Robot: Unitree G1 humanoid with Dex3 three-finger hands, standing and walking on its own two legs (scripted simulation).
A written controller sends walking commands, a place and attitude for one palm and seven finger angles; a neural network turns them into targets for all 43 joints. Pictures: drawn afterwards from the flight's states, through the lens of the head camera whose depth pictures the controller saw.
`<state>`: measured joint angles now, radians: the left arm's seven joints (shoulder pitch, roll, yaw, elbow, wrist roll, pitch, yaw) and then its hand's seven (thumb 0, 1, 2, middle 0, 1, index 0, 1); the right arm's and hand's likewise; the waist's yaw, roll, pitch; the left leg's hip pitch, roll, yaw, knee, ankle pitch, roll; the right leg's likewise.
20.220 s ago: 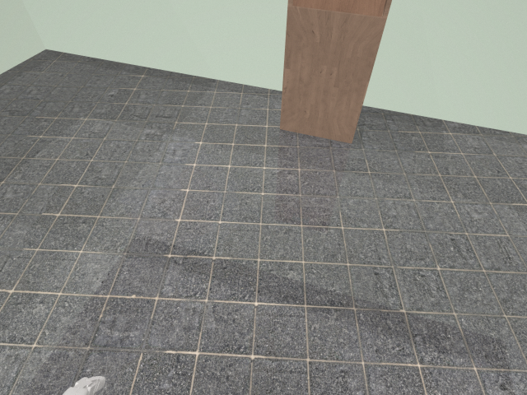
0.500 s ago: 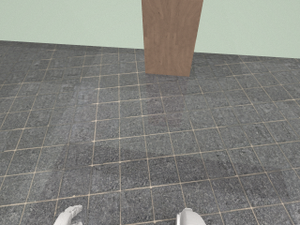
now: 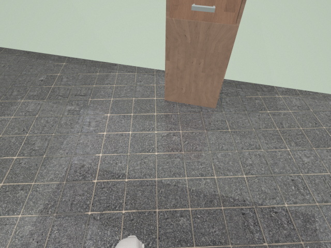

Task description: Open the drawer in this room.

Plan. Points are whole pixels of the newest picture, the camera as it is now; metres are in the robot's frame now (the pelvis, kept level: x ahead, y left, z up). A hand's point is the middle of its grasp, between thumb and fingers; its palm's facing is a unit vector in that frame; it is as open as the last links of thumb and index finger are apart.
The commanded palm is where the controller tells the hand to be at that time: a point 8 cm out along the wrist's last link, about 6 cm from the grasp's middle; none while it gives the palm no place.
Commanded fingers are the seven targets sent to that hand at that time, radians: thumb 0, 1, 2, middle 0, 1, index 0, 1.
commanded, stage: turn or walk to find it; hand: left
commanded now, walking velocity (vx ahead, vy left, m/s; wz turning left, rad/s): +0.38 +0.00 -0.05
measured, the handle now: (203, 7) +1.37 -0.10 +0.04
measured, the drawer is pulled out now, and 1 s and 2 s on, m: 0.00 0.00 0.00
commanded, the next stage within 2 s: stand and wait in 0.10 s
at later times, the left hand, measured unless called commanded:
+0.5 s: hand (118, 203) +0.27 +0.18 -0.17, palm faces -0.02 -0.97 -0.24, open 7.3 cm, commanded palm none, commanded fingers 0.00 0.90 0.90 -0.20 -0.30 -0.20 -0.30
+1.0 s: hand (117, 220) +0.22 +0.17 -0.17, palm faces +0.04 -0.98 -0.19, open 7.3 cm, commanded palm none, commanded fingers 0.00 0.90 0.90 -0.20 -0.30 -0.20 -0.30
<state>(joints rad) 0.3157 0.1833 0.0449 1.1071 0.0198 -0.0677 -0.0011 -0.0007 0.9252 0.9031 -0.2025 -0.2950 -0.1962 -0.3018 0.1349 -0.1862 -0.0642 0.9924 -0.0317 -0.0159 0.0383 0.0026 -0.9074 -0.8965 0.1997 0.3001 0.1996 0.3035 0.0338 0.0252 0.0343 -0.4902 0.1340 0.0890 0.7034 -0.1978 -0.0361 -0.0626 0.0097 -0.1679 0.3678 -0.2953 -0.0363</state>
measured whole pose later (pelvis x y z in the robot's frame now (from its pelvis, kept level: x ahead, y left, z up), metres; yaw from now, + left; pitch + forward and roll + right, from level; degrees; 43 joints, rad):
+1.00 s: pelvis +0.23 +0.00 +0.00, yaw -1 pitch -1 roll +0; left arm 0.28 0.16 0.00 1.16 0.00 -0.01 0.03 0.00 0.93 0.90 -0.20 -0.29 -0.19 -0.30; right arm 0.29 -0.13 -0.01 1.15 -0.01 -0.01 -0.03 0.01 -0.92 -0.90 0.20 0.30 0.20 0.30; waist 0.01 0.00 0.02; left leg -0.10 0.05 0.11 0.37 -0.25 -0.02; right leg -0.19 -0.05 -0.15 0.40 -0.19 -0.01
